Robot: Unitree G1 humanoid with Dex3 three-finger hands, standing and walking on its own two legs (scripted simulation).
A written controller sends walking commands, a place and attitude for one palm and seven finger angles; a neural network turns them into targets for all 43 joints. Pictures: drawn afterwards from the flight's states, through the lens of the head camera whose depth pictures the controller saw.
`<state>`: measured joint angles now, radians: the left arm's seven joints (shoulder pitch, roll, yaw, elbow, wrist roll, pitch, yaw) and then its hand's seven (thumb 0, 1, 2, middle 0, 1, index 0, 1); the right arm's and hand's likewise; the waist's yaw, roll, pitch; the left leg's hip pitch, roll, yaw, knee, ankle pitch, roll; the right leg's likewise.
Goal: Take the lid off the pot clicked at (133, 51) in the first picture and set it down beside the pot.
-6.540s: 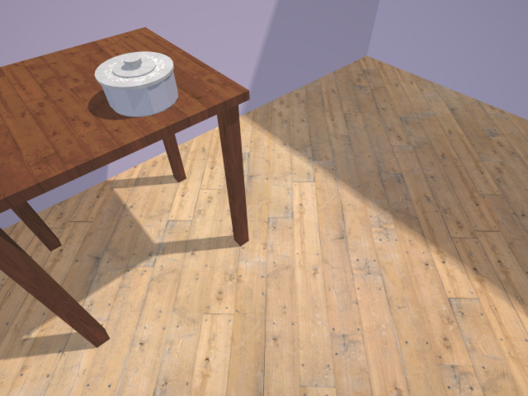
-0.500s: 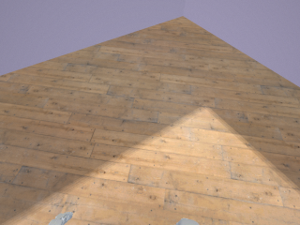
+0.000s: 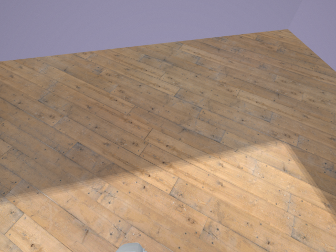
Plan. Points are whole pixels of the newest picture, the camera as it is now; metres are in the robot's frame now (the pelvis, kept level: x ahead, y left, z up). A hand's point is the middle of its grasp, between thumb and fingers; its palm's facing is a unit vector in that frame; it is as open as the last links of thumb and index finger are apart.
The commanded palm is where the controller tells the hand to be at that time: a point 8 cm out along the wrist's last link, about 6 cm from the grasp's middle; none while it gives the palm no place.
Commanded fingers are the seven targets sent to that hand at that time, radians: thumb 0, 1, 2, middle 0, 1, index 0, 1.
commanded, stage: turn to face it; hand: left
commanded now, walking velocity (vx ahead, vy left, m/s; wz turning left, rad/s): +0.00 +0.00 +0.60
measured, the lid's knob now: out of the picture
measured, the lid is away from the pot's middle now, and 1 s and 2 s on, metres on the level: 0.00 0.00 0.00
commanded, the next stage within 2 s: none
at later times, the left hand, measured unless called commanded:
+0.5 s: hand out of the picture +0.07 +0.26 -0.15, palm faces +0.28 -0.92 -0.26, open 7.4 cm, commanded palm none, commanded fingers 0.00 0.90 0.90 -0.20 -0.30 -0.20 -0.30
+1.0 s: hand out of the picture -0.06 +0.19 -0.15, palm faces +0.57 -0.78 -0.27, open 7.4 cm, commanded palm none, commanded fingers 0.00 0.90 0.90 -0.20 -0.30 -0.20 -0.30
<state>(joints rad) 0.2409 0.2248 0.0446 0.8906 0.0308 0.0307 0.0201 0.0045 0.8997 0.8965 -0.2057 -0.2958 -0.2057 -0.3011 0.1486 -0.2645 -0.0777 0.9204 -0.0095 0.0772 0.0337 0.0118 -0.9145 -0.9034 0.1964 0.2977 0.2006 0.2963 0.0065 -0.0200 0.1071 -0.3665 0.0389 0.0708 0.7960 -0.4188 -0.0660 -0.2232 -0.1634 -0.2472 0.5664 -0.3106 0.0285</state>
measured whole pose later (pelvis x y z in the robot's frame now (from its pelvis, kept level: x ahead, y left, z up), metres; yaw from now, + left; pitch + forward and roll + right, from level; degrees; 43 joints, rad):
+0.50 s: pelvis +0.00 +0.03 +0.01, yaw +16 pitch +1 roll -1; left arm 0.12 0.25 0.07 0.88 0.01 0.07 0.02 0.01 0.91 0.90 -0.20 -0.29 -0.20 -0.30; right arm 0.25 -0.20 -0.05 0.93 -0.02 0.03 0.00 0.01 -0.91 -0.90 0.20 0.30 0.21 0.30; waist -0.04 -0.01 0.05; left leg -0.25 -0.10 -0.13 0.44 -0.19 0.06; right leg -0.44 -0.05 0.03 0.92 -0.40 0.10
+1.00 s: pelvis +0.00 -0.01 +0.01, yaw +36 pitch -1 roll +2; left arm 0.24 0.20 0.04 0.89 0.03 0.02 0.02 0.00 0.90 0.90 -0.21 -0.30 -0.21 -0.30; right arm 0.18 -0.28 -0.09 0.94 -0.01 0.09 0.03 0.01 -0.91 -0.90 0.20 0.30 0.20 0.30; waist -0.01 0.00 0.10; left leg -0.41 0.04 0.02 0.90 -0.42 -0.08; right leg -0.19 -0.13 -0.19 0.53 -0.31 0.01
